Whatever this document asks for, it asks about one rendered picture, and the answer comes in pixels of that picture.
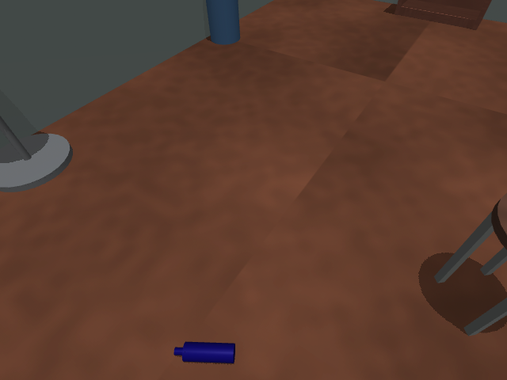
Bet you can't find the bottle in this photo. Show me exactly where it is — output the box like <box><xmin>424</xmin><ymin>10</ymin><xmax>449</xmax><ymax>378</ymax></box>
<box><xmin>174</xmin><ymin>342</ymin><xmax>235</xmax><ymax>363</ymax></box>

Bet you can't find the stool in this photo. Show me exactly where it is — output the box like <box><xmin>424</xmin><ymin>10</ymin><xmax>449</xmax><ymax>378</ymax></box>
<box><xmin>434</xmin><ymin>193</ymin><xmax>507</xmax><ymax>336</ymax></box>

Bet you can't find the coat stand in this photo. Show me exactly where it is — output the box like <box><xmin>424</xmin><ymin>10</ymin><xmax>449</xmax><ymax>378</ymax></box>
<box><xmin>0</xmin><ymin>116</ymin><xmax>73</xmax><ymax>192</ymax></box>

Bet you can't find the bookshelf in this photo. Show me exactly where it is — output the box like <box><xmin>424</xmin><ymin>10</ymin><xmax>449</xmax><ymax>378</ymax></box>
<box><xmin>395</xmin><ymin>0</ymin><xmax>492</xmax><ymax>30</ymax></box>

